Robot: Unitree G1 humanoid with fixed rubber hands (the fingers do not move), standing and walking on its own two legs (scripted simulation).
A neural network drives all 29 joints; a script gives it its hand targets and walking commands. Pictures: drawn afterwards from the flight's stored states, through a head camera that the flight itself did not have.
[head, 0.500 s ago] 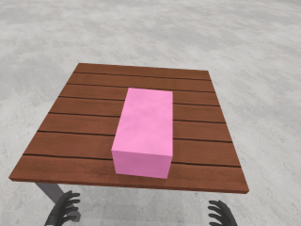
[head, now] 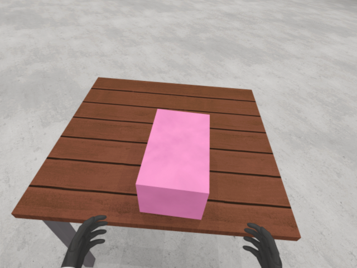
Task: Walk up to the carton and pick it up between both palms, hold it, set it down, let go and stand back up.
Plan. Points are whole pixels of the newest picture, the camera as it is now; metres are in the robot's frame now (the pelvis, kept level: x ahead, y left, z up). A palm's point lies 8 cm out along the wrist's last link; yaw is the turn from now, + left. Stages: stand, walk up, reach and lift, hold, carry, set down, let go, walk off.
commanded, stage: reach and lift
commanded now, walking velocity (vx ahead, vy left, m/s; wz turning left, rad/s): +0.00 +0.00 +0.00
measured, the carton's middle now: (177, 159) +0.46 +0.05 -0.05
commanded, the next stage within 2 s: none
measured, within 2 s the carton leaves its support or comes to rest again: neither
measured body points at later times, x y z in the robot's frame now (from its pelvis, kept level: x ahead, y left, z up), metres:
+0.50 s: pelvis +0.00 +0.00 +0.00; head +0.00 +0.02 +0.45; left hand +0.24 +0.23 +0.00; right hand +0.25 -0.16 +0.00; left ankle -0.02 +0.12 -0.75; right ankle -0.01 -0.13 -0.75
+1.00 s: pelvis -0.01 +0.00 +0.00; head +0.01 +0.02 +0.45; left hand +0.33 +0.23 +0.06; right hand +0.34 -0.14 +0.05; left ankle -0.02 +0.12 -0.75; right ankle -0.01 -0.13 -0.75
